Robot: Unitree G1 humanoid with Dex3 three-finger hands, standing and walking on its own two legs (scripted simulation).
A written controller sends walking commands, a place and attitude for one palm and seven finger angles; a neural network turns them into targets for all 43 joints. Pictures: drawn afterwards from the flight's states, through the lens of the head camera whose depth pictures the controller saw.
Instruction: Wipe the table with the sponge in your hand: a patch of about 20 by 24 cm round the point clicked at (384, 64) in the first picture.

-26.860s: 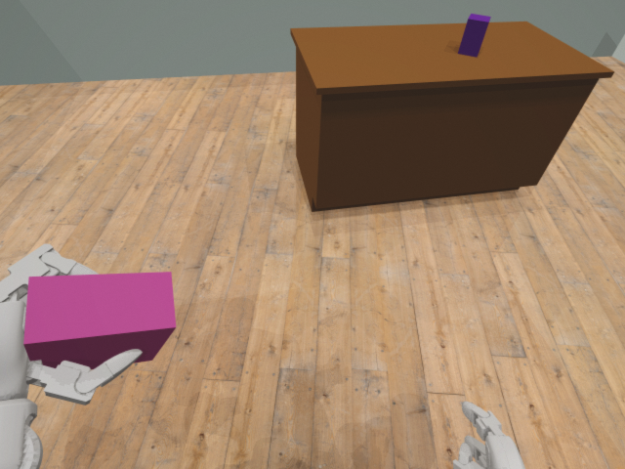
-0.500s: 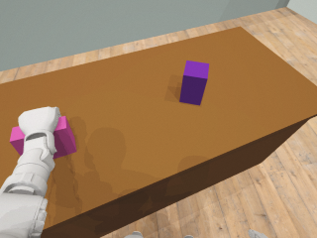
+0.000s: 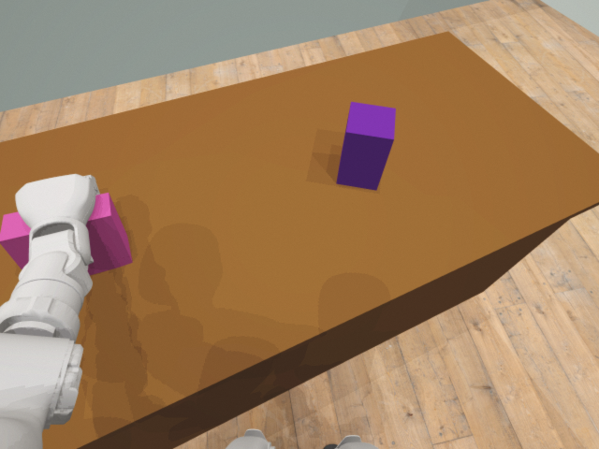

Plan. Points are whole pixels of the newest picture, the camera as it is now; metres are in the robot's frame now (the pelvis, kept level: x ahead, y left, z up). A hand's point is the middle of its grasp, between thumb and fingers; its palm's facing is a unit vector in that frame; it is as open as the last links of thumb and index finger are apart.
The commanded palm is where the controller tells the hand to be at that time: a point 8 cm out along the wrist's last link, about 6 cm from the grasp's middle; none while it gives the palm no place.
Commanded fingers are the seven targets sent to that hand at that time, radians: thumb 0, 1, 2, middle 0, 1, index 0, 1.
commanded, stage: slide across to the middle lane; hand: left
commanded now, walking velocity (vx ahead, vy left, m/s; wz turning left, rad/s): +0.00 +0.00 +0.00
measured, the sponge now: (77, 248) +0.39 +0.35 -0.03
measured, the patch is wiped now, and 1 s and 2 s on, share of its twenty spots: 0.30 0.60 0.75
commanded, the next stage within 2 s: wipe back along the middle lane in 0.48 s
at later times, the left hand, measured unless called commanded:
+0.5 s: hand (117, 209) +0.44 +0.29 +0.01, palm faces -0.11 +0.02 -0.99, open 9.7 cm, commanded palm +0.42 +0.25 +0.05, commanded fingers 0.00 0.10 1.30 -1.20 -1.60 -1.20 -1.60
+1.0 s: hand (136, 231) +0.40 +0.25 +0.01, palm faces -0.08 +0.01 -1.00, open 9.7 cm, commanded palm +0.37 +0.23 +0.03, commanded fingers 0.00 0.10 1.30 -1.20 -1.60 -1.20 -1.60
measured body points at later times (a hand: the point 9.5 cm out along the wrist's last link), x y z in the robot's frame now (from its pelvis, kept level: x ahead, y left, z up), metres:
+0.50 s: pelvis +0.03 +0.01 +0.01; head +0.10 +0.02 +0.46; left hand +0.44 +0.28 +0.06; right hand +0.14 -0.24 -0.12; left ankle +0.02 +0.08 -0.70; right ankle +0.03 -0.11 -0.70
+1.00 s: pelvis +0.03 +0.00 +0.02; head +0.06 +0.00 +0.47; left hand +0.40 +0.24 +0.07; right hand +0.16 -0.25 -0.10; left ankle +0.02 +0.08 -0.70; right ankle +0.03 -0.11 -0.70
